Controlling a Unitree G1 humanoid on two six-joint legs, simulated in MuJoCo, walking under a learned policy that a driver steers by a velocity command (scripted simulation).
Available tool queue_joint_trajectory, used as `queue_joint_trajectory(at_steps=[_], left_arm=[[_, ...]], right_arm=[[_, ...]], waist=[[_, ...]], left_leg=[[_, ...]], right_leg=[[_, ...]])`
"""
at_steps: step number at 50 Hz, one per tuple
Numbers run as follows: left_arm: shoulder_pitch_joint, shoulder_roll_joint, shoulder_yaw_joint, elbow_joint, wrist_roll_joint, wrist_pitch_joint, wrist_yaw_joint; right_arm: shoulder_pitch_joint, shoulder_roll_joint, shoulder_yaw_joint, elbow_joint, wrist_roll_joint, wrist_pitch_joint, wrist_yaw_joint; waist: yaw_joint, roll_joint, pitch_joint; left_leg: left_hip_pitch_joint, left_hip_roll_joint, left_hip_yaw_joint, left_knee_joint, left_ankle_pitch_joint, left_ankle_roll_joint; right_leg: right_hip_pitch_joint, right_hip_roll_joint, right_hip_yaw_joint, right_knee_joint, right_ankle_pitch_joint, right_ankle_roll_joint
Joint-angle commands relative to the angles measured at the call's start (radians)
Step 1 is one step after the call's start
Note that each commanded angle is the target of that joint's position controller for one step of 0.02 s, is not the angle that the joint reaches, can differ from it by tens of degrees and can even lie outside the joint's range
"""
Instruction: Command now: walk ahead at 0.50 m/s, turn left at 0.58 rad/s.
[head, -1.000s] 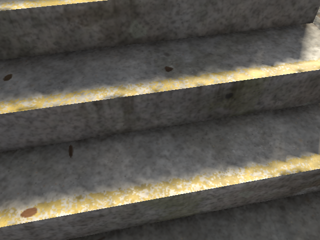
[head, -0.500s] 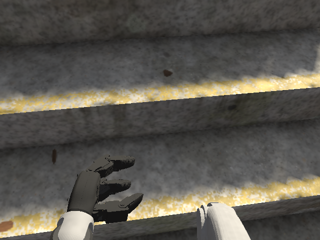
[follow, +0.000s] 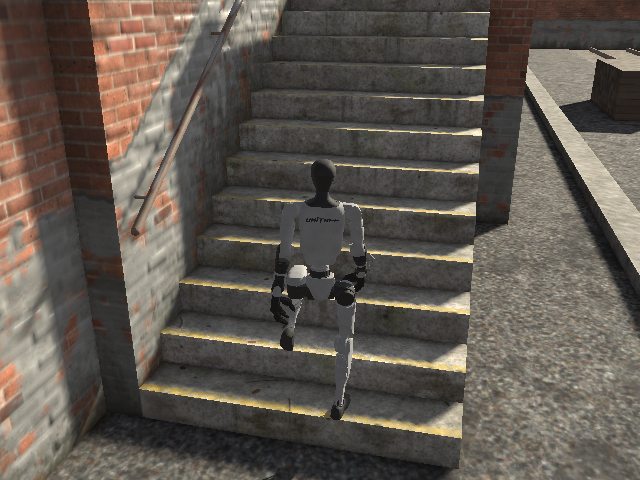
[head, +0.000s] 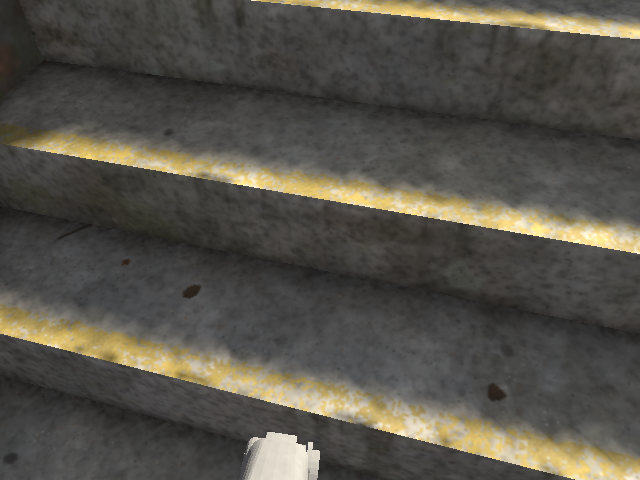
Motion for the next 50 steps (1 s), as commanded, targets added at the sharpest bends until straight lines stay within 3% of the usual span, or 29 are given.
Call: queue_joint_trajectory(at_steps=[1, 6, 8, 10, 11, 12, 13, 14, 15, 16, 18, 20, 21, 23, 24, 29, 32, 34, 35, 37, 38, 39, 41, 42, 43, 44, 46, 48, 50], left_arm=[[0.114, 0.006, -0.027, 0.025, 0.031, -0.019, 0.008], [0.259, 0.022, -0.040, 0.134, 0.073, -0.005, -0.040], [0.100, 0.067, -0.025, 0.080, -0.012, -0.007, -0.084], [0.086, 0.171, -0.009, 0.082, -0.050, -0.058, -0.092], [0.097, 0.213, 0.048, 0.067, -0.183, -0.060, 0.031], [0.179, 0.238, 0.050, 0.085, -0.200, -0.061, 0.070], [0.076, 0.268, 0.034, 0.107, -0.001, -0.067, -0.077], [0.160, 0.145, 0.018, 0.053, 0.023, -0.073, -0.150], [0.120, 0.180, 0.071, 0.077, -0.102, -0.041, -0.156], [0.072, 0.101, 0.079, 0.092, -0.136, -0.042, -0.144], [-0.020, 0.012, 0.054, 0.060, -0.081, -0.070, -0.092], [-0.114, -0.021, 0.035, 0.000, -0.105, -0.034, -0.054], [-0.110, -0.034, 0.036, -0.011, -0.113, -0.012, -0.054], [-0.129, -0.039, 0.035, -0.027, -0.127, 0.015, -0.059], [-0.156, -0.047, 0.024, -0.041, -0.133, 0.022, -0.071], [-0.428, 0.027, 0.001, -0.204, -0.129, 0.031, -0.048], [-0.582, 0.067, 0.003, -0.272, -0.115, 0.069, -0.026], [-0.710, 0.082, -0.001, -0.319, -0.104, 0.111, -0.024], [-0.634, 0.043, -0.004, -0.316, -0.100, 0.123, -0.049], [-0.550, 0.037, 0.001, -0.331, -0.110, 0.135, -0.065], [-0.472, 0.041, 0.007, -0.316, -0.100, 0.124, -0.058], [-0.456, 0.064, 0.015, -0.314, -0.104, 0.114, -0.038], [-0.204, 0.133, 0.047, -0.239, -0.128, 0.101, 0.009], [0.016, 0.214, 0.078, -0.156, -0.103, 0.098, 0.020], [0.112, 0.312, 0.103, -0.119, -0.081, 0.098, 0.019], [0.117, 0.274, 0.107, -0.082, -0.052, 0.082, 0.021], [0.063, 0.145, 0.078, 0.012, -0.064, 0.045, 0.000], [-0.177, 0.039, 0.038, -0.001, -0.087, 0.031, -0.016], [-0.276, 0.032, 0.026, -0.022, -0.084, 0.007, -0.032]], right_arm=[[-0.227, 0.015, 0.028, -0.104, 0.004, -0.003, -0.008], [-0.397, 0.007, 0.057, -0.188, 0.005, 0.059, -0.040], [-0.527, 0.009, 0.068, -0.216, -0.021, 0.113, -0.010], [-0.400, 0.032, 0.063, -0.216, -0.015, 0.116, 0.030], [-0.067, 0.047, 0.040, -0.085, 0.010, 0.056, -0.043], [0.102, 0.056, 0.036, -0.029, 0.031, 0.019, -0.080], [0.055, -0.118, 0.000, -0.074, -0.023, 0.069, -0.035], [0.326, -0.193, -0.016, 0.018, 0.009, 0.068, -0.036], [0.525, -0.291, -0.070, 0.078, -0.048, 0.085, -0.036], [0.542, -0.292, -0.088, 0.172, -0.065, 0.057, -0.042], [0.283, -0.136, -0.052, 0.191, -0.016, 0.001, -0.044], [0.093, 0.057, 0.007, 0.204, -0.067, -0.012, -0.019], [0.054, 0.096, 0.020, 0.203, -0.063, -0.018, -0.013], [-0.005, 0.107, 0.021, 0.192, -0.061, -0.035, -0.033], [0.017, 0.073, 0.016, 0.208, -0.081, -0.035, -0.045], [0.228, 0.016, 0.032, 0.298, -0.144, -0.056, -0.042], [0.408, -0.010, 0.035, 0.317, -0.154, -0.051, -0.041], [0.300, -0.048, 0.031, 0.272, -0.115, -0.035, 0.008], [0.288, -0.110, 0.025, 0.260, -0.083, -0.060, 0.017], [0.306, -0.208, -0.004, 0.276, -0.074, -0.098, 0.017], [0.296, -0.217, -0.020, 0.274, -0.056, -0.100, 0.012], [0.354, -0.197, -0.020, 0.281, -0.079, -0.101, 0.005], [0.335, -0.175, -0.028, 0.264, -0.121, -0.089, 0.002], [0.229, -0.159, -0.030, 0.238, -0.117, -0.071, 0.027], [0.192, -0.109, -0.035, 0.227, -0.086, -0.044, 0.064], [0.191, -0.062, -0.026, 0.230, -0.062, -0.038, 0.064], [0.062, -0.021, -0.016, 0.144, -0.054, -0.048, 0.012], [0.043, -0.014, 0.004, 0.114, -0.072, -0.047, -0.022], [0.062, -0.071, -0.005, 0.109, -0.047, -0.022, -0.043]], waist=[[0.012, -0.125, 0.051], [0.041, -0.114, 0.142], [-0.018, -0.123, 0.135], [-0.149, -0.243, 0.055], [-0.168, -0.229, 0.081], [-0.205, -0.277, -0.014], [-0.295, -0.345, -0.156], [-0.282, -0.013, -0.461], [-0.323, -0.037, -0.434], [-0.277, -0.012, -0.155], [-0.138, 0.043, -0.060], [-0.012, -0.144, -0.038], [0.020, -0.145, 0.000], [0.072, -0.102, 0.049], [0.058, 0.013, 0.065], [0.003, -0.040, 0.071], [-0.087, 0.036, 0.032], [-0.073, 0.019, 0.067], [-0.014, 0.100, 0.054], [0.047, 0.081, -0.002], [0.057, 0.103, -0.025], [0.022, 0.121, -0.111], [0.098, 0.066, -0.224], [0.190, -0.071, -0.184], [0.170, -0.280, -0.188], [0.144, -0.236, -0.143], [0.031, -0.184, 0.014], [-0.106, -0.044, -0.003], [-0.174, -0.038, 0.019]], left_leg=[[-0.281, 0.095, 0.109, -0.074, -0.059, 0.049], [-0.424, 0.148, 0.127, -0.372, -0.086, 0.053], [0.077, 0.168, 0.298, -0.627, -0.307, 0.020], [0.507, 0.045, 0.412, -0.643, -0.234, -0.040], [0.672, 0.010, 0.499, -0.854, -0.517, -0.048], [0.881, -0.054, 0.478, -1.018, -0.511, -0.049], [1.253, -0.023, 0.178, -1.192, -0.155, -0.024], [1.748, 0.281, -0.354, -1.458, -0.109, 0.129], [1.492, 0.411, -0.793, -1.788, -0.328, 0.076], [1.253, 0.398, -0.684, -1.844, -0.523, -0.017], [1.048, 0.361, -0.394, -1.750, -0.495, 0.039], [0.901, 0.359, -0.161, -1.769, -0.398, -0.034], [0.860, 0.360, -0.085, -1.810, -0.304, -0.056], [0.794, 0.312, 0.128, -1.878, -0.222, -0.092], [0.819, 0.315, 0.142, -1.937, -0.216, -0.063], [1.076, 0.247, 0.318, -1.986, -0.257, -0.115], [1.243, 0.285, 0.349, -2.064, -0.188, -0.078], [1.102, 0.352, 0.390, -2.244, -0.024, -0.025], [1.057, 0.378, 0.418, -2.217, 0.494, 0.020], [1.355, 0.435, 0.464, -2.009, 1.262, 0.030], [1.541, 0.435, 0.467, -1.904, 1.328, 0.031], [1.568, 0.394, 0.471, -1.789, 1.420, 0.019], [1.190, 0.318, 0.402, -1.527, 1.234, -0.025], [0.854, 0.214, 0.344, -1.265, 0.732, -0.061], [0.602, 0.062, 0.185, -0.735, 0.080, -0.141], [0.448, 0.019, -0.046, -0.437, 0.096, -0.128], [0.163, -0.056, -0.144, -0.078, 0.108, -0.062], [0.118, 0.004, -0.086, -0.047, 0.027, -0.034], [0.160, 0.072, 0.048, -0.158, -0.043, -0.063]], right_leg=[[0.271, -0.221, 0.193, -0.309, 0.152, -0.178], [0.461, -0.309, 0.233, -0.458, 0.222, -0.218], [0.092, -0.270, 0.109, -0.632, 0.359, -0.239], [-0.015, -0.266, 0.054, -0.447, 1.421, -0.301], [0.147, -0.209, -0.012, -0.285, 1.613, -0.173], [0.184, -0.235, 0.059, -0.059, 1.829, -0.148], [-0.117, -0.250, 0.199, 0.109, 1.676, -0.154], [-0.506, -0.101, 0.304, 0.523, 0.777, -0.113], [-0.471, 0.034, 0.518, 0.997, 0.467, -0.113], [-0.616, 0.071, 0.629, 1.290, 0.556, -0.118], [-0.790, 0.067, 0.574, 1.692, 0.460, -0.154], [-0.832, 0.008, 0.564, 1.651, 0.515, -0.241], [-0.841, -0.001, 0.551, 1.662, 0.486, -0.262], [-0.849, -0.010, 0.509, 1.639, 0.379, -0.265], [-0.916, 0.025, 0.451, 1.923, 0.271, -0.283], [-1.195, 0.043, 0.395, 1.781, 0.317, -0.338], [-1.236, -0.025, 0.293, 1.442, 0.346, -0.251], [-0.953, -0.041, 0.199, 1.095, 0.025, -0.224], [-0.754, 0.007, 0.110, 1.119, 0.070, -0.195], [-0.739, 0.099, 0.108, 0.934, 0.010, -0.165], [-0.759, 0.155, 0.096, 0.730, -0.079, -0.149], [-0.669, 0.183, 0.140, 0.715, -0.041, -0.175], [-0.213, 0.175, 0.403, 0.586, 0.065, -0.220], [0.002, 0.125, 0.633, 0.340, -0.062, -0.257], [0.063, 0.000, 1.055, 0.015, -0.067, -0.344], [0.033, -0.034, 1.131, -0.030, -0.225, -0.285], [-0.034, -0.008, 1.014, 0.010, -0.075, -0.202], [-0.147, 0.020, 0.798, 0.034, 0.110, -0.193], [-0.290, 0.036, 0.623, -0.015, 0.307, -0.198]])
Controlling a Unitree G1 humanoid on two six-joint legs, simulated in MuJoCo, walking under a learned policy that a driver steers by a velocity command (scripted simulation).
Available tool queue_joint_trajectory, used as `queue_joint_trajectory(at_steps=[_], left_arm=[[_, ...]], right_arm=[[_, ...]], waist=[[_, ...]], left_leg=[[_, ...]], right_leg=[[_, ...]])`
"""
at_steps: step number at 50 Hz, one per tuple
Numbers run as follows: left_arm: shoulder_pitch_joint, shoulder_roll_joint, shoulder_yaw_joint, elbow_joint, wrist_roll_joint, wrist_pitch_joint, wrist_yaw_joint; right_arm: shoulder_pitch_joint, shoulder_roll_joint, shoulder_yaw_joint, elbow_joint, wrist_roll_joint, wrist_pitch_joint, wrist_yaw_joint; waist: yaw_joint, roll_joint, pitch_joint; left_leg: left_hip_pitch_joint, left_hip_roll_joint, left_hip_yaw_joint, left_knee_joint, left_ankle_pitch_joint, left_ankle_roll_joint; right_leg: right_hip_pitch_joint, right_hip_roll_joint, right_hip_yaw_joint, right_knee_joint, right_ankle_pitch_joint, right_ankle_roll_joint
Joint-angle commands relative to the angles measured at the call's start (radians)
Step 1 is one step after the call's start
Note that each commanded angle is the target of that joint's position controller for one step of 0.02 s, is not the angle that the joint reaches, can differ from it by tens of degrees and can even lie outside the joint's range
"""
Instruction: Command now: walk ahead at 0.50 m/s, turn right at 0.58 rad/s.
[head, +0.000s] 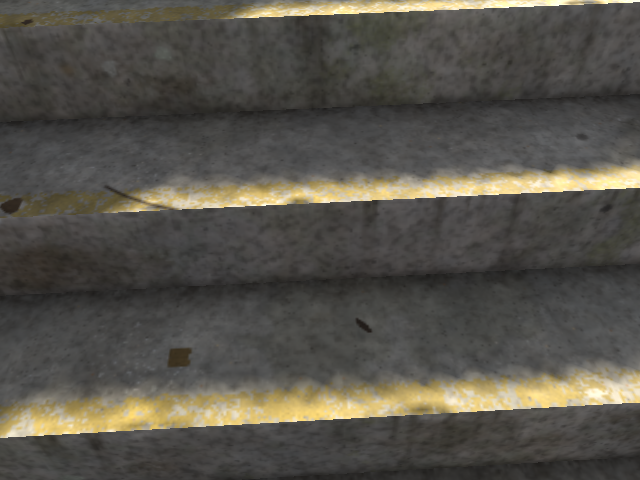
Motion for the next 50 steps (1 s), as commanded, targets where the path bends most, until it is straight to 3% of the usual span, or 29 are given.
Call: queue_joint_trajectory(at_steps=[1, 2, 5, 7, 10, 12, 13, 14, 15, 16, 17, 18, 20, 22, 28, 29, 30, 31, 33, 37, 39, 40, 43, 44, 45, 46, 47, 48, 50], left_arm=[[-0.248, -0.004, -0.023, -0.106, 0.005, -0.062, -0.013], [-0.132, 0.013, -0.026, -0.082, 0.028, -0.068, 0.004], [0.141, -0.037, -0.046, 0.026, 0.077, -0.066, 0.012], [0.169, 0.001, -0.043, 0.030, 0.086, -0.077, 0.002], [0.032, 0.072, -0.030, -0.081, -0.005, -0.081, -0.041], [0.003, 0.186, 0.000, -0.129, -0.044, -0.109, -0.043], [0.010, 0.232, 0.027, -0.137, -0.068, -0.122, -0.043], [0.024, 0.228, 0.047, -0.111, -0.038, -0.129, -0.056], [0.181, 0.072, 0.027, -0.058, 0.031, -0.133, -0.073], [0.130, -0.017, 0.013, -0.050, 0.043, -0.104, -0.088], [-0.005, 0.051, 0.049, -0.033, -0.007, -0.078, -0.088], [-0.075, 0.060, 0.058, -0.055, -0.050, -0.077, -0.060], [-0.157, 0.047, 0.051, -0.071, -0.040, -0.069, -0.013], [-0.155, -0.009, 0.029, -0.089, -0.012, -0.046, -0.001], [-0.308, 0.007, -0.017, -0.167, -0.006, -0.010, -0.023], [-0.387, -0.094, -0.033, -0.308, -0.009, -0.014, 0.048], [-0.405, -0.093, -0.040, -0.325, -0.018, -0.017, 0.073], [-0.445, -0.005, -0.056, -0.261, -0.005, 0.000, 0.035], [-0.551, -0.018, -0.071, -0.341, 0.000, 0.001, 0.031], [-0.802, -0.016, -0.094, -0.478, -0.001, 0.017, 0.033], [-1.043, -0.075, -0.119, -0.577, 0.007, 0.069, 0.006], [-0.920, -0.106, -0.114, -0.554, 0.004, 0.071, -0.020], [-0.668, 0.029, -0.055, -0.466, -0.022, 0.054, -0.022], [-0.463, 0.062, -0.038, -0.423, 0.013, 0.048, -0.007], [-0.251, 0.097, -0.034, -0.361, -0.018, 0.040, 0.005], [-0.015, 0.162, -0.001, -0.266, 0.013, 0.048, 0.024], [0.011, 0.207, 0.030, -0.225, 0.010, 0.026, 0.035], [-0.093, 0.222, 0.029, -0.194, -0.020, -0.003, 0.037], [-0.230, 0.041, 0.000, -0.141, -0.026, -0.018, 0.022]], right_arm=[[-0.041, -0.022, 0.006, -0.090, 0.026, 0.008, -0.033], [-0.079, 0.019, 0.022, -0.104, 0.033, 0.006, -0.027], [-0.253, 0.061, 0.060, -0.180, 0.006, -0.006, -0.041], [-0.384, 0.034, 0.063, -0.271, 0.017, -0.004, -0.064], [-0.566, 0.109, 0.086, -0.387, 0.015, 0.065, -0.057], [-0.392, 0.067, 0.064, -0.342, 0.029, 0.078, -0.021], [-0.329, -0.028, 0.030, -0.323, 0.033, 0.070, -0.018], [-0.182, -0.082, 0.001, -0.284, 0.034, 0.055, -0.029], [0.065, -0.069, 0.000, -0.181, 0.042, 0.048, -0.030], [0.283, -0.121, -0.018, -0.110, -0.002, 0.061, -0.043], [0.325, -0.134, -0.019, -0.103, -0.026, 0.052, -0.051], [0.215, -0.153, -0.030, -0.073, -0.001, 0.021, -0.059], [0.102, 0.072, 0.010, -0.003, 0.014, 0.016, -0.053], [-0.011, 0.207, 0.045, 0.031, 0.033, 0.005, -0.056], [0.110, 0.137, 0.030, 0.093, -0.031, -0.023, -0.023], [0.253, 0.126, 0.016, 0.164, 0.094, -0.078, -0.093], [0.294, 0.112, 0.021, 0.182, 0.103, -0.103, -0.111], [0.348, 0.112, 0.035, 0.169, -0.042, -0.059, -0.060], [0.474, 0.147, 0.046, 0.231, -0.095, -0.033, -0.035], [0.612, 0.163, 0.056, 0.292, -0.097, -0.036, -0.018], [0.526, 0.162, 0.049, 0.254, -0.027, -0.033, 0.035], [0.460, 0.108, 0.044, 0.196, 0.012, -0.059, 0.045], [0.418, -0.074, -0.011, 0.170, 0.057, -0.108, 0.048], [0.399, -0.079, -0.032, 0.174, 0.019, -0.109, 0.049], [0.478, 0.025, -0.016, 0.140, -0.014, -0.108, 0.050], [0.474, 0.126, -0.006, 0.150, 0.000, -0.082, 0.059], [0.390, 0.088, -0.039, 0.181, 0.044, -0.058, 0.065], [0.344, 0.096, -0.051, 0.186, 0.045, -0.056, 0.061], [0.232, 0.145, -0.036, 0.143, 0.033, -0.066, 0.031]], waist=[[-0.140, -0.029, 0.065], [-0.092, -0.147, 0.069], [-0.013, -0.096, 0.125], [-0.002, -0.014, 0.079], [-0.034, -0.178, 0.158], [-0.111, -0.218, 0.072], [-0.127, -0.227, 0.026], [-0.151, -0.222, -0.056], [-0.129, 0.006, -0.304], [-0.236, 0.225, -0.285], [-0.306, 0.255, -0.069], [-0.217, 0.206, 0.125], [-0.117, -0.105, 0.085], [-0.026, -0.069, 0.067], [-0.022, -0.010, 0.082], [0.025, -0.031, 0.211], [0.023, -0.087, 0.249], [-0.111, 0.048, 0.062], [-0.128, 0.024, 0.158], [-0.170, 0.022, 0.192], [-0.158, 0.076, 0.198], [-0.077, 0.170, 0.141], [0.035, 0.152, -0.007], [0.093, 0.119, -0.178], [0.097, -0.120, -0.406], [0.159, -0.297, -0.411], [0.192, -0.259, -0.187], [0.121, -0.238, -0.033], [0.011, -0.006, 0.011]], left_leg=[[-0.181, 0.060, 0.156, -0.009, -0.120, -0.034], [-0.240, 0.029, 0.201, 0.275, -0.240, -0.049], [-0.566, 0.049, 0.134, 0.304, -0.392, 0.015], [-0.477, 0.098, 0.191, -0.052, -0.318, -0.016], [0.197, 0.092, 0.328, -0.475, -0.524, -0.139], [0.294, -0.021, 0.428, -0.547, -0.434, -0.191], [0.246, -0.078, 0.450, -0.766, -0.489, -0.162], [0.348, -0.069, 0.350, -0.931, -0.446, -0.119], [0.826, 0.082, -0.049, -1.006, -0.245, 0.066], [1.062, 0.266, -0.584, -1.441, -0.616, 0.194], [0.872, 0.299, -0.826, -1.627, -1.140, 0.138], [0.688, 0.287, -0.714, -1.598, -1.137, 0.093], [0.573, 0.275, -0.407, -1.531, -0.771, 0.068], [0.518, 0.231, -0.213, -1.564, -0.545, 0.032], [0.513, 0.161, 0.142, -1.727, -0.324, 0.029], [0.500, 0.233, 0.065, -1.738, -0.444, 0.003], [0.531, 0.230, 0.039, -1.753, -0.501, -0.006], [0.807, 0.195, 0.035, -1.701, -0.366, 0.046], [0.998, 0.257, -0.041, -1.702, -0.315, 0.055], [0.973, 0.279, -0.054, -1.820, -0.223, 0.056], [0.463, 0.262, 0.092, -2.023, -0.127, 0.055], [0.432, 0.281, 0.131, -1.999, 0.217, 0.085], [0.854, 0.289, 0.190, -1.726, 1.210, 0.009], [0.750, 0.270, 0.178, -1.491, 1.266, -0.057], [0.441, 0.167, 0.105, -1.203, 0.740, -0.071], [0.262, 0.033, 0.025, -0.856, -0.032, -0.073], [0.113, 0.014, -0.091, -0.307, 0.029, -0.083], [0.029, 0.033, -0.050, -0.091, 0.058, -0.080], [-0.085, 0.038, -0.007, 0.128, 0.001, -0.008]], right_leg=[[-0.014, -0.163, 0.258, -0.473, 0.361, -0.127], [0.013, -0.181, 0.320, -0.504, 0.364, -0.167], [0.270, -0.238, 0.420, -0.497, 0.174, -0.151], [0.282, -0.233, 0.396, -0.515, 0.174, -0.123], [-0.265, -0.298, 0.423, -0.850, 0.315, -0.209], [0.021, -0.383, 0.381, -0.728, 1.262, -0.248], [0.305, -0.382, 0.334, -0.622, 1.675, -0.229], [0.447, -0.341, 0.276, -0.403, 1.829, -0.182], [0.130, -0.237, 0.263, -0.100, 1.604, -0.128], [-0.263, -0.049, 0.272, 0.227, 0.506, -0.071], [-0.468, -0.035, 0.395, 0.710, 0.461, -0.072], [-0.566, -0.066, 0.345, 0.849, 0.541, -0.079], [-0.534, -0.084, 0.328, 0.948, 0.607, -0.152], [-0.565, -0.119, 0.305, 1.016, 0.546, -0.172], [-0.670, -0.198, 0.073, 1.031, 0.482, -0.134], [-0.662, -0.213, -0.003, 1.154, 0.398, -0.034], [-0.732, -0.246, -0.005, 1.141, 0.363, -0.006], [-0.951, -0.199, 0.072, 1.229, 0.353, -0.089], [-1.205, -0.242, 0.085, 1.270, 0.289, -0.165], [-1.151, -0.350, -0.033, 0.886, 0.337, -0.160], [-0.536, -0.321, -0.086, 0.592, 0.099, -0.135], [-0.308, -0.248, -0.184, 0.674, 0.126, -0.092], [-0.070, -0.110, -0.197, 0.268, 0.016, -0.068], [0.250, -0.168, -0.051, 0.250, 0.404, -0.137], [0.647, -0.353, 0.361, -0.021, 0.363, -0.240], [0.707, -0.534, 0.774, -0.380, 0.095, -0.295], [0.458, -0.549, 0.913, -0.527, -0.256, -0.252], [0.277, -0.532, 0.764, -0.517, -0.308, -0.205], [0.218, -0.534, 0.475, -0.448, -0.037, -0.194]])
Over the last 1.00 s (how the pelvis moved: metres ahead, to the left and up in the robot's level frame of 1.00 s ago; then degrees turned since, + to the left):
0.54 0.01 0.32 -18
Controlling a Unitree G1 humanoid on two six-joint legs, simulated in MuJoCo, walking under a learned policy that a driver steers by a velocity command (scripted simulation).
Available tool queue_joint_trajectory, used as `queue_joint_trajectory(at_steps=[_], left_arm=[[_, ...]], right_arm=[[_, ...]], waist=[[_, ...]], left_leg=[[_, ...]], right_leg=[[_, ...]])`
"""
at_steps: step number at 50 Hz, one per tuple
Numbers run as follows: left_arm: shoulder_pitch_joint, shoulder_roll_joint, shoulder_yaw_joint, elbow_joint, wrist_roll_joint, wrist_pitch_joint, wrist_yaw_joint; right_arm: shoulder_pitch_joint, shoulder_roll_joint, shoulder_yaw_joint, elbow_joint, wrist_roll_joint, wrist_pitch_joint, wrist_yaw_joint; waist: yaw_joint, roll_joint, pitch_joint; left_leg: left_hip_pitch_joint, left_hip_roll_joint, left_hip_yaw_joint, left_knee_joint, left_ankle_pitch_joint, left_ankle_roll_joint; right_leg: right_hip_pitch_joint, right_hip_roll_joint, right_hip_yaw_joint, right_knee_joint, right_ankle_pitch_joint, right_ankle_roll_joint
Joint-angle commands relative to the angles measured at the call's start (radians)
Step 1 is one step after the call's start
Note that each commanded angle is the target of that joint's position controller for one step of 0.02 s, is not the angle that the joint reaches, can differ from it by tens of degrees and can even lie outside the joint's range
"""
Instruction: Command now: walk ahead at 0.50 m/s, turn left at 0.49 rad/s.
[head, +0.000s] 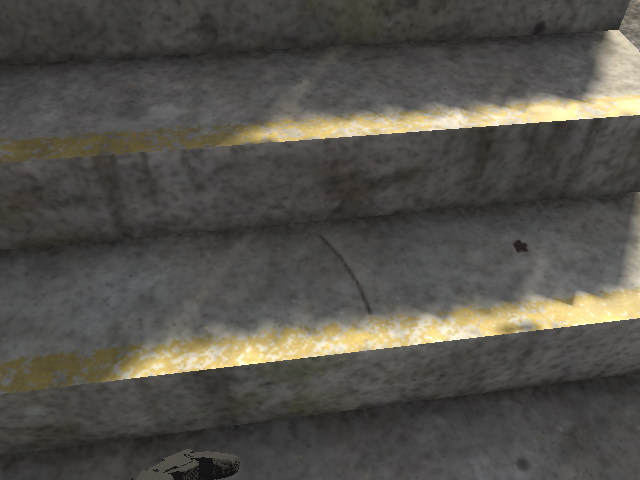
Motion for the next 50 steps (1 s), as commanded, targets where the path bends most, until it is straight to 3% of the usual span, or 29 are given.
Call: queue_joint_trajectory(at_steps=[1, 4, 6, 7, 10, 15, 16, 17, 18, 21, 22, 24, 25, 26, 28, 29, 32, 33, 34, 37, 39, 40, 41, 42, 44, 45, 47, 49, 50], left_arm=[[0.227, -0.027, 0.012, 0.155, 0.003, -0.004, -0.002], [0.181, -0.086, 0.004, 0.177, 0.026, -0.034, 0.011], [0.149, -0.040, 0.016, 0.158, 0.049, -0.041, 0.016], [0.200, 0.002, 0.019, 0.182, 0.066, -0.036, 0.016], [0.393, -0.004, -0.006, 0.293, 0.113, -0.030, -0.002], [0.592, 0.031, -0.023, 0.313, 0.134, -0.057, -0.003], [0.538, 0.073, -0.016, 0.288, 0.108, -0.051, -0.036], [0.572, 0.071, -0.015, 0.298, 0.079, -0.050, -0.058], [0.550, 0.132, -0.006, 0.294, 0.053, -0.073, -0.062], [0.546, 0.259, 0.038, 0.248, 0.034, -0.103, -0.041], [0.595, 0.228, 0.035, 0.232, 0.067, -0.108, -0.034], [0.516, 0.237, 0.052, 0.195, 0.100, -0.090, -0.066], [0.468, 0.164, 0.056, 0.182, 0.060, -0.062, -0.103], [0.450, 0.149, 0.067, 0.183, 0.018, -0.049, -0.108], [0.341, 0.045, 0.049, 0.141, 0.018, -0.069, -0.072], [0.272, 0.014, 0.035, 0.108, 0.010, -0.069, -0.053], [0.284, 0.090, 0.034, 0.064, 0.001, -0.034, -0.015], [0.262, 0.088, 0.027, 0.060, -0.001, -0.022, -0.015], [0.284, 0.047, 0.011, 0.080, -0.007, -0.020, -0.023], [0.140, 0.011, -0.020, 0.013, 0.001, -0.019, -0.024], [0.011, 0.061, -0.016, -0.064, -0.004, -0.009, -0.014], [-0.163, -0.079, -0.042, -0.180, -0.008, -0.004, 0.062], [-0.187, -0.036, -0.045, -0.219, -0.014, 0.006, 0.088], [-0.199, 0.079, -0.024, -0.230, -0.017, 0.045, 0.036], [-0.070, 0.083, -0.010, -0.186, 0.016, 0.084, -0.024], [-0.046, 0.114, 0.001, -0.199, 0.011, 0.085, -0.053], [0.028, 0.121, 0.013, -0.188, 0.008, 0.068, -0.052], [0.296, 0.166, 0.036, -0.061, -0.007, 0.057, -0.031], [0.481, 0.208, 0.052, -0.010, 0.008, 0.065, -0.007]], right_arm=[[-0.077, 0.048, 0.004, -0.074, 0.021, 0.010, -0.024], [-0.131, 0.077, 0.021, -0.121, 0.029, 0.055, -0.025], [-0.159, 0.072, 0.026, -0.133, 0.037, 0.064, -0.007], [-0.186, 0.059, 0.033, -0.142, 0.039, 0.067, 0.010], [-0.379, 0.036, 0.071, -0.279, 0.049, 0.071, -0.031], [-0.615, -0.040, 0.082, -0.402, 0.023, 0.124, -0.062], [-0.721, -0.031, 0.094, -0.442, 0.014, 0.154, -0.054], [-0.793, -0.020, 0.097, -0.471, 0.010, 0.182, -0.051], [-0.740, 0.018, 0.100, -0.473, 0.009, 0.182, -0.024], [-0.462, -0.024, 0.065, -0.406, 0.029, 0.143, -0.029], [-0.397, -0.070, 0.053, -0.396, 0.030, 0.129, -0.058], [-0.036, -0.181, 0.007, -0.282, 0.051, 0.135, -0.099], [0.129, -0.304, -0.028, -0.204, 0.010, 0.134, -0.096], [0.157, -0.344, -0.066, -0.187, -0.020, 0.121, -0.103], [0.069, -0.186, -0.032, -0.096, -0.007, 0.084, -0.092], [-0.015, -0.123, -0.012, -0.081, -0.006, 0.075, -0.076], [-0.272, -0.040, 0.025, -0.136, -0.003, 0.056, -0.041], [-0.258, -0.031, 0.031, -0.130, -0.010, 0.045, -0.045], [-0.154, -0.021, 0.037, -0.100, -0.028, 0.039, -0.059], [0.000, -0.004, 0.058, -0.038, -0.082, 0.036, -0.082], [0.063, -0.046, 0.062, -0.047, -0.092, 0.019, -0.064], [0.066, -0.063, 0.039, -0.015, 0.058, -0.005, -0.123], [0.110, -0.081, 0.037, -0.023, 0.076, -0.012, -0.167], [0.121, -0.092, 0.064, -0.032, -0.041, 0.002, -0.077], [-0.064, -0.179, 0.041, -0.133, -0.006, 0.006, -0.016], [-0.046, -0.260, 0.021, -0.140, 0.010, -0.008, -0.012], [0.034, -0.306, -0.013, -0.099, 0.012, -0.015, -0.014], [0.199, -0.161, -0.009, -0.064, -0.088, -0.001, 0.010], [0.136, -0.154, -0.010, -0.087, -0.079, 0.031, 0.029]], waist=[[0.020, 0.042, -0.017], [-0.071, -0.005, 0.047], [-0.080, -0.040, 0.063], [-0.055, -0.122, 0.085], [-0.029, -0.050, 0.121], [0.048, -0.096, 0.050], [0.050, -0.112, 0.089], [0.060, -0.102, 0.111], [-0.003, -0.192, 0.116], [-0.094, -0.235, -0.005], [-0.071, -0.220, -0.140], [-0.200, -0.087, -0.223], [-0.199, 0.083, -0.184], [-0.200, 0.063, -0.161], [-0.088, 0.086, 0.023], [-0.017, 0.007, 0.056], [0.146, -0.070, 0.029], [0.146, -0.079, 0.027], [0.116, 0.043, 0.047], [0.065, -0.022, 0.084], [0.036, -0.080, 0.080], [-0.020, -0.047, 0.254], [-0.037, -0.044, 0.286], [0.010, 0.063, 0.073], [0.114, 0.122, 0.059], [0.134, 0.130, 0.024], [0.127, 0.158, -0.005], [0.064, -0.012, -0.245], [0.179, -0.146, -0.256]], left_leg=[[-0.467, 0.021, -0.052, 0.508, 0.023, 0.107], [-0.529, 0.040, -0.020, 0.427, -0.030, 0.167], [-0.501, 0.035, 0.060, 0.438, -0.087, 0.146], [-0.574, 0.009, 0.109, 0.726, -0.172, 0.158], [-0.962, -0.004, 0.033, 0.782, -0.236, 0.245], [-0.897, 0.106, 0.213, 0.261, -0.110, 0.166], [-0.763, 0.126, 0.282, 0.062, -0.364, 0.140], [-0.658, 0.109, 0.321, -0.032, -0.474, 0.127], [-0.445, 0.059, 0.400, -0.041, -0.426, 0.114], [-0.285, -0.119, 0.392, -0.379, -0.484, 0.066], [-0.031, -0.108, 0.300, -0.338, -0.230, 0.104], [0.471, -0.054, -0.086, -0.711, -0.347, 0.153], [0.605, 0.074, -0.498, -1.081, -0.395, 0.195], [0.526, 0.133, -0.671, -1.195, -0.489, 0.100], [0.321, 0.084, -0.548, -1.119, -0.490, 0.058], [0.265, 0.058, -0.434, -1.092, -0.448, 0.016], [0.105, 0.058, -0.168, -1.121, -0.056, 0.062], [0.071, 0.034, -0.085, -1.149, -0.076, 0.040], [0.109, 0.036, -0.083, -1.182, -0.110, 0.067], [0.175, 0.069, -0.083, -1.215, -0.342, 0.067], [0.167, 0.064, -0.012, -1.269, -0.328, 0.043], [0.073, 0.119, -0.069, -1.456, -0.417, 0.052], [0.091, 0.155, -0.118, -1.578, -0.354, 0.065], [0.277, 0.201, -0.067, -1.471, -0.259, 0.087], [0.070, 0.231, 0.080, -1.535, 0.435, 0.165], [0.230, 0.257, 0.116, -1.463, 0.934, 0.187], [0.652, 0.288, 0.159, -1.271, 1.433, 0.201], [0.438, 0.168, 0.168, -0.895, 1.325, 0.125], [0.128, 0.059, 0.103, -0.697, 0.819, 0.100]], right_leg=[[0.436, -0.312, 0.613, -0.685, 0.111, -0.189], [0.385, -0.222, 0.264, -0.723, 0.333, -0.099], [0.323, -0.182, 0.101, -0.834, 0.315, -0.115], [0.359, -0.205, 0.125, -0.893, 0.307, -0.155], [0.633, -0.247, 0.135, -0.921, 0.216, -0.130], [0.759, -0.213, 0.002, -1.017, 0.273, -0.128], [0.684, -0.271, -0.025, -1.150, 0.325, -0.164], [0.638, -0.285, -0.025, -1.185, 0.419, -0.183], [0.580, -0.294, -0.078, -1.164, 0.928, -0.207], [0.939, -0.319, -0.144, -0.822, 1.719, -0.206], [0.844, -0.286, -0.127, -0.697, 1.797, -0.164], [0.381, -0.145, 0.000, -0.275, 1.277, -0.084], [0.054, 0.004, 0.135, 0.143, 0.505, -0.027], [-0.043, 0.052, 0.400, 0.543, 0.540, -0.038], [-0.261, 0.140, 0.543, 0.952, 0.607, -0.102], [-0.342, 0.149, 0.568, 0.979, 0.606, -0.161], [-0.367, 0.052, 0.385, 0.958, 0.444, -0.140], [-0.363, 0.025, 0.339, 0.939, 0.422, -0.135], [-0.444, 0.049, 0.303, 1.178, 0.314, -0.133], [-0.636, 0.037, 0.302, 1.259, 0.262, -0.187], [-0.539, -0.021, 0.237, 0.932, 0.452, -0.154], [-0.518, 0.038, 0.097, 0.952, 0.236, -0.039], [-0.445, -0.019, 0.089, 0.795, 0.166, -0.006], [-0.434, -0.075, 0.204, 0.545, 0.244, -0.067], [0.020, 0.032, 0.070, 0.457, 0.194, -0.058], [0.030, 0.096, -0.001, 0.393, 0.111, -0.036], [-0.045, 0.154, -0.037, 0.037, 0.015, -0.053], [0.415, 0.129, 0.336, -0.104, 0.218, -0.199], [0.633, 0.043, 0.706, -0.437, -0.105, -0.267]])
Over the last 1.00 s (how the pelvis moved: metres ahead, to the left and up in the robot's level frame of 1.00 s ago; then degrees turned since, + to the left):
0.52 -0.07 0.33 -3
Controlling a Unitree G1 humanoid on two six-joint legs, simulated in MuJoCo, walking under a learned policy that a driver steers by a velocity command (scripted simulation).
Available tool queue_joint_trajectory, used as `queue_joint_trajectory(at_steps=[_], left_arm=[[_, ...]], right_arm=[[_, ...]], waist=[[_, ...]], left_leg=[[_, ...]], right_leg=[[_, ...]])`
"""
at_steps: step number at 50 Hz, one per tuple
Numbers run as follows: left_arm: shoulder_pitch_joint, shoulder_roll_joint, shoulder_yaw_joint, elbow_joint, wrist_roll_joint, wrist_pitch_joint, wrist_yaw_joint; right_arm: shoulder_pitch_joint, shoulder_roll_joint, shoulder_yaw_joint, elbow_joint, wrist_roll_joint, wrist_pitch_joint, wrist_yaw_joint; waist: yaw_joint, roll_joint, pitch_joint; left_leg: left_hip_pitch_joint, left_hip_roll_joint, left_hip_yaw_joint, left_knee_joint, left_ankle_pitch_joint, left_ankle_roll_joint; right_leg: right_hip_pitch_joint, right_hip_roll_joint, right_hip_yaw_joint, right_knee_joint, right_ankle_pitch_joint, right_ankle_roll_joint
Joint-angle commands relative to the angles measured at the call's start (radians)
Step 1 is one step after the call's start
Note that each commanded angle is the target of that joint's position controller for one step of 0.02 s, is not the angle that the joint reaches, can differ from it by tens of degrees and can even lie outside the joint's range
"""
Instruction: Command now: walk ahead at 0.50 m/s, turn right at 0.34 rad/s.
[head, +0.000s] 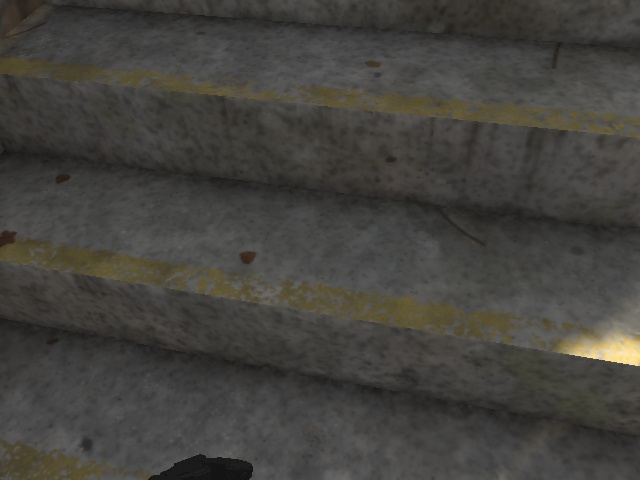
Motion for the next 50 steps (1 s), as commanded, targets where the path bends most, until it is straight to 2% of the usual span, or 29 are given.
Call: queue_joint_trajectory(at_steps=[1, 2, 3, 5, 6, 9, 10, 11, 16, 19, 20, 22, 24, 25, 26, 27, 28, 30, 32, 36, 38, 42, 43, 44, 45, 46, 47, 48, 50], left_arm=[[0.531, 0.237, 0.080, 0.108, 0.051, 0.003, 0.043], [0.584, 0.219, 0.080, 0.176, 0.049, -0.033, 0.049], [0.529, 0.184, 0.081, 0.225, 0.042, -0.050, 0.043], [0.388, 0.052, 0.052, 0.284, 0.046, -0.065, 0.039], [0.299, 0.010, 0.040, 0.288, 0.028, -0.070, 0.032], [0.276, 0.053, 0.047, 0.298, 0.029, -0.097, 0.000], [0.266, 0.077, 0.051, 0.274, 0.040, -0.110, 0.003], [0.412, 0.089, 0.050, 0.314, 0.058, -0.119, 0.016], [0.705, 0.040, 0.019, 0.443, 0.106, -0.118, 0.001], [0.709, 0.035, 0.008, 0.412, 0.025, -0.141, -0.015], [0.566, 0.039, 0.005, 0.344, 0.001, -0.146, -0.028], [0.577, 0.186, 0.044, 0.335, -0.020, -0.173, -0.049], [0.507, 0.250, 0.098, 0.325, -0.031, -0.177, -0.040], [0.633, 0.126, 0.084, 0.344, 0.041, -0.175, -0.037], [0.578, 0.029, 0.064, 0.321, 0.062, -0.159, -0.053], [0.464, 0.094, 0.101, 0.378, 0.001, -0.131, -0.062], [0.412, 0.106, 0.112, 0.352, -0.035, -0.134, -0.053], [0.302, 0.081, 0.112, 0.302, -0.011, -0.124, -0.010], [0.284, -0.020, 0.088, 0.255, -0.011, -0.096, -0.005], [0.174, -0.026, 0.048, 0.171, -0.031, -0.068, -0.018], [0.099, 0.002, 0.038, 0.139, -0.033, -0.064, -0.016], [-0.129, 0.005, -0.003, -0.005, -0.024, -0.053, 0.043], [-0.237, -0.071, -0.010, -0.159, -0.008, -0.077, 0.087], [-0.306, -0.042, -0.015, -0.209, -0.008, -0.080, 0.100], [-0.365, 0.056, -0.028, -0.146, -0.010, -0.011, 0.071], [-0.490, 0.041, -0.035, -0.204, 0.020, 0.040, 0.044], [-0.508, 0.029, -0.041, -0.205, 0.034, 0.060, 0.022], [-0.404, -0.011, -0.044, -0.168, 0.027, 0.042, -0.010], [-0.230, 0.057, -0.015, -0.104, -0.008, 0.017, -0.018]], right_arm=[[0.021, -0.082, -0.052, -0.004, -0.014, 0.058, 0.040], [-0.061, -0.073, -0.056, -0.049, 0.045, 0.052, 0.008], [-0.113, -0.058, -0.037, -0.064, 0.055, 0.042, -0.021], [-0.163, -0.026, -0.006, -0.117, 0.042, 0.031, -0.054], [-0.159, 0.003, 0.009, -0.127, 0.034, 0.034, -0.064], [-0.217, -0.025, 0.026, -0.186, 0.054, 0.045, -0.077], [-0.253, -0.038, 0.029, -0.199, 0.057, 0.042, -0.075], [-0.273, 0.001, 0.042, -0.195, 0.064, 0.035, -0.066], [-0.560, 0.021, 0.078, -0.355, 0.032, 0.060, -0.090], [-0.810, 0.045, 0.079, -0.459, 0.020, 0.119, -0.112], [-0.676, 0.098, 0.090, -0.449, 0.010, 0.136, -0.093], [-0.748, -0.006, 0.054, -0.500, 0.037, 0.154, -0.055], [-0.434, -0.078, 0.013, -0.431, 0.041, 0.137, -0.087], [-0.168, -0.085, 0.005, -0.332, 0.050, 0.134, -0.093], [0.015, -0.123, -0.003, -0.270, 0.030, 0.133, -0.116], [0.039, -0.149, -0.009, -0.263, -0.006, 0.128, -0.117], [-0.027, -0.180, -0.025, -0.224, 0.016, 0.082, -0.124], [-0.116, 0.047, 0.020, -0.136, 0.041, 0.070, -0.107], [-0.221, 0.178, 0.058, -0.089, 0.054, 0.058, -0.112], [-0.237, 0.116, 0.024, -0.060, -0.008, 0.032, -0.093], [-0.104, 0.090, 0.026, 0.006, -0.039, 0.037, -0.086], [0.131, 0.087, 0.047, 0.119, -0.070, 0.039, -0.074], [0.159, -0.025, 0.007, 0.099, 0.095, -0.039, -0.143], [0.169, -0.016, 0.015, 0.122, 0.116, -0.059, -0.171], [0.269, 0.083, 0.055, 0.147, -0.050, -0.006, -0.086], [0.275, 0.063, 0.043, 0.136, -0.044, 0.010, -0.023], [0.279, 0.057, 0.043, 0.129, -0.023, 0.014, 0.000], [0.237, 0.005, 0.033, 0.094, 0.027, -0.008, 0.005], [0.207, -0.125, 0.005, 0.066, 0.046, -0.043, 0.002]], waist=[[0.217, -0.400, -0.083], [0.170, -0.363, 0.042], [0.110, -0.269, 0.097], [-0.011, -0.062, 0.085], [-0.062, -0.055, 0.078], [-0.128, -0.072, 0.084], [-0.118, -0.067, 0.075], [-0.075, -0.206, 0.079], [0.025, -0.154, 0.100], [0.075, -0.210, 0.170], [-0.024, -0.299, 0.185], [-0.064, -0.324, 0.065], [-0.175, -0.324, -0.072], [-0.155, -0.061, -0.394], [-0.236, 0.166, -0.380], [-0.300, 0.208, -0.115], [-0.216, 0.061, 0.088], [-0.111, -0.150, 0.071], [-0.017, -0.146, 0.062], [0.027, -0.136, 0.110], [-0.012, -0.041, 0.118], [-0.064, -0.093, 0.134], [-0.017, -0.081, 0.308], [-0.014, -0.129, 0.346], [-0.119, -0.115, -0.032], [-0.099, -0.026, 0.097], [-0.098, -0.009, 0.084], [-0.023, 0.092, 0.035], [0.069, 0.071, -0.047]], left_leg=[[-0.659, -0.148, -0.192, 0.982, 0.098, 0.015], [-0.855, -0.167, -0.323, 1.258, 0.135, 0.027], [-0.968, -0.170, -0.343, 1.411, 0.170, 0.049], [-1.086, -0.172, -0.361, 1.580, 0.140, 0.088], [-1.100, -0.144, -0.330, 1.601, 0.097, 0.106], [-1.092, -0.044, -0.104, 1.551, 0.034, 0.059], [-1.003, -0.028, -0.049, 1.487, 0.045, 0.037], [-1.074, -0.052, 0.007, 1.773, -0.050, 0.024], [-1.370, 0.001, 0.016, 1.595, -0.100, 0.045], [-1.165, 0.030, 0.132, 1.266, -0.294, -0.052], [-0.921, 0.009, 0.202, 1.189, -0.330, -0.051], [-0.575, -0.131, 0.274, 0.963, -0.344, -0.084], [-0.423, -0.162, 0.126, 0.636, -0.384, -0.049], [0.056, -0.006, -0.186, 0.599, -0.111, 0.106], [0.272, 0.208, -0.682, 0.202, -0.483, 0.234], [0.004, 0.286, -0.977, -0.026, -0.991, 0.222], [-0.155, 0.268, -0.851, -0.002, -1.037, 0.164], [-0.248, 0.281, -0.566, 0.032, -0.706, 0.153], [-0.289, 0.209, -0.285, 0.016, -0.450, 0.061], [-0.348, 0.125, 0.099, -0.142, -0.264, 0.015], [-0.224, 0.162, 0.052, -0.195, -0.263, 0.052], [0.100, 0.202, -0.020, -0.234, -0.271, 0.059], [-0.037, 0.246, -0.056, -0.371, -0.448, 0.028], [-0.067, 0.231, -0.068, -0.411, -0.442, 0.006], [0.151, 0.206, -0.031, -0.305, -0.267, 0.038], [-0.032, 0.212, 0.038, -0.420, -0.110, 0.048], [-0.173, 0.207, 0.048, -0.458, -0.097, 0.082], [-0.169, 0.205, 0.103, -0.407, 0.335, 0.100], [0.042, 0.231, 0.138, -0.250, 1.020, 0.099]], right_leg=[[0.772, -0.169, 1.044, -0.904, -0.302, -0.275], [0.710, -0.180, 1.076, -0.912, -0.399, -0.175], [0.669, -0.177, 0.972, -0.857, -0.270, -0.142], [0.625, -0.169, 0.821, -0.822, -0.004, -0.086], [0.566, -0.145, 0.682, -0.815, 0.146, -0.059], [0.451, -0.086, 0.375, -0.864, 0.429, 0.026], [0.336, -0.048, 0.333, -0.886, 0.397, 0.028], [0.392, -0.054, 0.392, -0.907, 0.428, -0.003], [0.688, -0.125, 0.552, -0.938, 0.260, -0.099], [0.533, -0.224, 0.647, -1.162, 0.418, -0.189], [0.440, -0.242, 0.543, -1.175, 0.692, -0.209], [0.476, -0.281, 0.524, -1.108, 1.782, -0.240], [0.797, -0.269, 0.459, -0.810, 2.119, -0.156], [0.626, -0.197, 0.443, -0.492, 1.882, -0.097], [0.222, -0.031, 0.451, -0.204, 0.954, -0.066], [0.005, 0.030, 0.496, 0.379, 0.602, -0.045], [-0.124, -0.019, 0.438, 0.516, 0.641, -0.053], [-0.168, -0.032, 0.407, 0.699, 0.603, -0.145], [-0.192, -0.061, 0.420, 0.705, 0.550, -0.199], [-0.235, -0.105, 0.279, 0.629, 0.480, -0.183], [-0.411, -0.099, 0.254, 0.915, 0.379, -0.200], [-0.749, -0.146, 0.291, 0.783, 0.350, -0.237], [-0.636, -0.169, 0.113, 0.784, 0.153, -0.052], [-0.599, -0.229, 0.131, 0.683, 0.116, -0.015], [-0.627, -0.214, 0.166, 0.482, 0.338, -0.138], [-0.437, -0.239, 0.120, 0.268, 0.156, -0.171], [-0.238, -0.191, 0.079, 0.225, 0.056, -0.160], [-0.012, -0.134, 0.013, 0.240, 0.033, -0.114], [0.184, -0.040, -0.017, 0.006, 0.087, -0.079]])
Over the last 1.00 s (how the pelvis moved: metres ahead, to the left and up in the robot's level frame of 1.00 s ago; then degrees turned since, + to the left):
0.50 0.10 0.33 20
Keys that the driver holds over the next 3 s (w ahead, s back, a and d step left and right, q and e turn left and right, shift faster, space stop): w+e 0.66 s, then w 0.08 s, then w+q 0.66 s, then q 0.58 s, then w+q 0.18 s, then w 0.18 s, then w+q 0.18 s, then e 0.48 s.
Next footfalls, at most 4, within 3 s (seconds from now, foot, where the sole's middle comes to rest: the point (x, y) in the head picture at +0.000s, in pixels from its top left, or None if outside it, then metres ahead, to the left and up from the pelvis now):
0.46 left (324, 462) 0.46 0.06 -0.45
1.02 right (575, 297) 0.64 -0.34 -0.27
1.56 left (454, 78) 0.98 -0.17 -0.08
2.26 right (630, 76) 0.97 -0.47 -0.08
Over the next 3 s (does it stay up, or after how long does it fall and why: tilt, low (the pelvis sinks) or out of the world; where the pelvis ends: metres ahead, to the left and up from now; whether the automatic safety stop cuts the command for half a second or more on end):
stays up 1.17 -0.29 0.86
